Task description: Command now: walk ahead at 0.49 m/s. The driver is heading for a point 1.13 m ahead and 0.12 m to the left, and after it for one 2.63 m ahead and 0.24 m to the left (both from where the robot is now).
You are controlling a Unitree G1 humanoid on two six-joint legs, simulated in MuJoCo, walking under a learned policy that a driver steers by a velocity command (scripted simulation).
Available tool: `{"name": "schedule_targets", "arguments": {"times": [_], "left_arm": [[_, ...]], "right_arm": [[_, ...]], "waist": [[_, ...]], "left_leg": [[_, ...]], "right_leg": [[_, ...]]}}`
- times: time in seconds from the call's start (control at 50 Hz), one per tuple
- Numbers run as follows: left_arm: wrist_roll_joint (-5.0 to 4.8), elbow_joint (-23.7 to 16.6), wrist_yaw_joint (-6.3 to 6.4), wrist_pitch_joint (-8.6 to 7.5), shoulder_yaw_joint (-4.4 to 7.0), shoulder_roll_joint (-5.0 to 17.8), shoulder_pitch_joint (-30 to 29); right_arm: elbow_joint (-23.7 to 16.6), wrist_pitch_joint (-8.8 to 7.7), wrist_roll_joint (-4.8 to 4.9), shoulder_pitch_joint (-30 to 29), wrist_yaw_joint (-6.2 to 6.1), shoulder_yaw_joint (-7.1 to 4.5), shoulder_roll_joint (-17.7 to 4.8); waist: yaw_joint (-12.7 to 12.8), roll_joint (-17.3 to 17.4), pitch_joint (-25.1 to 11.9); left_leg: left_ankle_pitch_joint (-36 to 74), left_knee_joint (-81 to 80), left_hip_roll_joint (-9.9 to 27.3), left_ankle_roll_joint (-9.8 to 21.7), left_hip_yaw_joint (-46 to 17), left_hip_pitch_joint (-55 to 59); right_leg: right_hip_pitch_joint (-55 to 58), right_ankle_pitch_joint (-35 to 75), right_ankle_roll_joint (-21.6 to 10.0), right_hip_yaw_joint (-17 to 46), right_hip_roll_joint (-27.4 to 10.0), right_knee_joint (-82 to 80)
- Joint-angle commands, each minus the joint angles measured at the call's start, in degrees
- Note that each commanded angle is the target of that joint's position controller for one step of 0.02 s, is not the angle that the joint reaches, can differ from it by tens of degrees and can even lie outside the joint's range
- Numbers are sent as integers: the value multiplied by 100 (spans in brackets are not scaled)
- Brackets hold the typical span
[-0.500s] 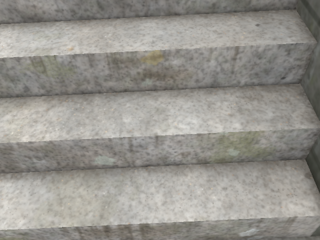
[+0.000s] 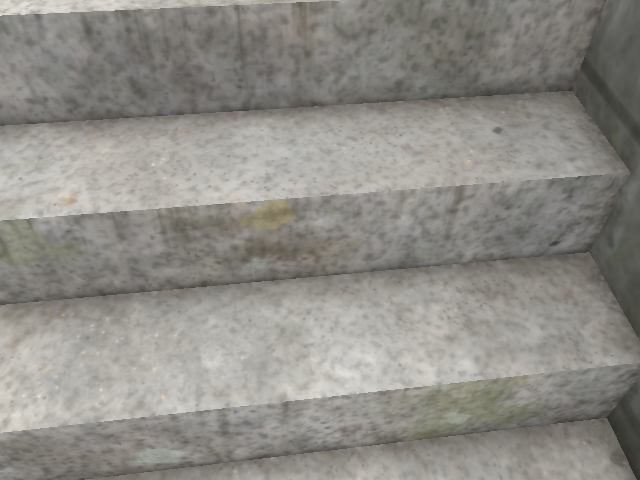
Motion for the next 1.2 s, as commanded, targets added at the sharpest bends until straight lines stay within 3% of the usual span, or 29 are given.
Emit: {"name": "schedule_targets", "arguments": {"times": [0.02,0.12,0.2,0.26,0.28,0.3,0.34,0.36,0.38,0.4,0.46,0.52,0.56,0.58,0.64,0.66,0.72,0.88,0.94,0.98,1.0,1.02,1.04,1.06,1.08,1.1,1.12,1.14,1.2], "left_arm": [[-79,-7,-9,181,-16,135,372],[-254,-601,-96,-171,-54,-78,-637],[-279,-1748,-228,-305,-555,-794,-1760],[-77,-2566,-378,-328,-917,-931,-1981],[86,-2804,-428,-386,-1005,-1077,-2053],[148,-2971,-370,-386,-1044,-1106,-2029],[72,-2203,-266,-305,-277,322,314],[140,-1362,35,28,-128,346,2099],[384,-931,190,184,246,1458,2956],[282,-825,274,327,402,1741,2494],[124,-263,68,296,88,20,254],[358,561,-49,109,-112,-893,516],[269,833,-123,-127,-87,-739,697],[775,410,-502,-187,-146,-509,177],[586,462,-611,-159,-30,116,-29],[599,730,-566,-142,-136,-166,572],[913,1486,-670,-75,-363,-366,2006],[829,1644,-723,-28,-408,-67,2192],[370,1554,-849,-156,-254,1076,1705],[157,1297,-874,-192,-7,1530,1255],[430,1506,-1020,-125,6,1390,1606],[967,1384,-1107,-115,-39,916,1789],[987,1203,-1279,15,38,667,1389],[-101,-52,-681,-185,245,653,57],[249,-563,-452,-238,11,-82,-398],[432,350,-717,-19,-13,-186,288],[551,60,-755,-1,-1,-66,-1],[587,-176,-795,-35,-52,-219,-171],[390,-373,-579,-60,-96,-8,-86]], "right_arm": [[-268,25,27,-2,-84,-82,-667],[278,219,96,1759,-361,-61,-550],[546,190,50,1749,-415,-14,-343],[171,263,346,462,-531,73,-334],[250,216,470,658,-534,96,-262],[190,197,621,944,-481,-76,-906],[207,129,387,929,-252,-191,-1580],[12,-185,581,308,-43,-496,-1746],[-196,-366,657,416,150,-353,-1010],[-406,-406,206,415,212,-342,-500],[-1138,-138,-214,-463,173,-141,467],[-1385,198,-7,-577,-31,42,970],[-1406,331,112,-499,-175,63,1001],[-1470,392,501,-1019,260,-65,-19],[-1224,444,264,-802,620,-118,-127],[-1157,425,218,-852,643,-41,17],[-1526,476,252,-1861,425,231,319],[-2034,921,113,-3615,460,476,254],[-1990,1116,103,-3111,726,556,403],[-1683,999,32,-2144,729,438,-116],[-1558,1038,106,-1545,601,355,-342],[-840,1103,103,264,431,184,-769],[-328,1066,-41,1539,323,95,-879],[-804,774,-30,-349,-15,-364,-992],[-674,626,-68,-986,-92,-314,-742],[-115,347,-68,544,229,-24,-517],[78,152,36,156,315,-13,-243],[73,46,170,-262,343,51,-202],[-240,-72,30,-820,368,102,-30]], "waist": [[218,711,273],[-277,623,645],[-199,517,1338],[388,180,1426],[424,41,962],[463,327,-23],[1473,1366,-2078],[1891,1332,-2250],[1748,-1273,-2630],[1408,-1813,-3150],[193,23,-398],[-159,-187,351],[-280,-208,575],[-8,-35,176],[-124,-397,-264],[1,-214,-204],[407,299,-23],[400,-61,-102],[-543,-1278,-678],[-764,-1208,-941],[-885,-1452,-1134],[-981,-568,-2368],[-1250,372,-2745],[-587,1165,-1912],[-105,972,-1255],[-472,870,-383],[-33,649,47],[344,584,143],[766,534,-168]], "left_leg": [[330,-715,1910,1214,-1490,-257],[854,-326,2766,1296,-2317,3032],[1036,-40,2785,600,-1751,2924],[488,-1057,1752,47,-355,-356],[823,-1799,1574,301,-235,-2498],[3340,-2013,1570,526,-419,-2816],[9994,447,1768,363,-374,-210],[9002,2609,1613,122,-333,374],[2923,5239,404,-217,-646,-1205],[100,8114,-547,-114,-1840,-1910],[1309,9033,446,100,-1018,-3524],[804,10628,163,335,-1138,-4685],[688,10824,126,331,-1182,-5387],[1614,9996,314,1223,-1859,-5479],[1477,11376,68,1207,-980,-5629],[1247,12260,61,1285,-1209,-6743],[880,12367,352,1353,-1382,-9241],[-272,8876,1290,1184,605,-7437],[-446,7874,350,1010,1061,-4814],[-1128,5317,-422,653,1512,-4631],[-1128,4398,-575,695,1085,-3874],[913,4522,-215,1221,-816,-1305],[105,2175,549,1816,-3344,453],[-3301,1214,1143,2100,-5260,-503],[-3926,784,1032,1562,-4833,-1308],[-3700,1232,825,1121,-4378,-1700],[-3147,1326,783,973,-3800,-1853],[-2553,1317,652,966,-3378,-2206],[-175,822,533,957,-2147,-2508]], "right_leg": [[-175,-130,33,-254,-2,846],[-4532,-2158,86,315,-43,4839],[-6767,-3602,-7,820,-8,6991],[-4156,-2436,66,-464,-485,3844],[-978,-771,-33,-812,-366,2772],[1446,-827,-162,-1289,75,2029],[2948,-1540,-527,-1235,976,1456],[3216,-723,-801,-108,775,-169],[4263,-7,-1226,3153,-962,-2222],[4189,382,-1162,5623,-1643,-4213],[1534,-3718,-966,3672,-1272,-3438],[940,-2528,-755,1945,-1075,-3357],[1230,-1519,-590,1010,-1055,-3726],[809,-1405,-674,832,-847,-4270],[1153,-632,-1349,39,-910,-4786],[2045,-583,-1374,108,-989,-4617],[4103,-408,-1100,107,-1211,-4518],[3307,1324,-981,-1425,-1168,-6131],[3094,9644,-1558,-1810,-1447,-5441],[5117,11301,-1744,-1658,-1408,-4410],[5299,11818,-1815,-1428,-1501,-3588],[3350,10557,-1662,-1112,-1012,-1517],[1111,5064,-1357,-568,-177,270],[344,790,-708,-247,965,3549],[-489,756,-679,599,773,5014],[-1724,1747,-824,1699,1102,5566],[-2379,1211,-917,1510,1070,5912],[-2569,956,-1071,1381,1084,6196],[-2482,153,-983,449,811,6079]]}}
Velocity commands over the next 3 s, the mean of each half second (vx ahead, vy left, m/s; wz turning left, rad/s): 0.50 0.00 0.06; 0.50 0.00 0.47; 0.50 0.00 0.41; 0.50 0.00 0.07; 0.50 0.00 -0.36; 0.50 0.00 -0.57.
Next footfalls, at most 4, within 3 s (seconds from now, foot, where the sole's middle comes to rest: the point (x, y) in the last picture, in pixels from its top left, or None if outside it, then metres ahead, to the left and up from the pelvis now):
0.36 right None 0.40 -0.22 -0.58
0.98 left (308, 341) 0.61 0.02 -0.38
1.44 right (383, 147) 0.87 -0.12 -0.18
2.02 left None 1.08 0.19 0.02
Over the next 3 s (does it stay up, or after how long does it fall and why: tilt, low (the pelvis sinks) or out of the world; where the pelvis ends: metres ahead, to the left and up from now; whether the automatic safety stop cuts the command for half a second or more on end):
stays up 1.43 0.19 1.07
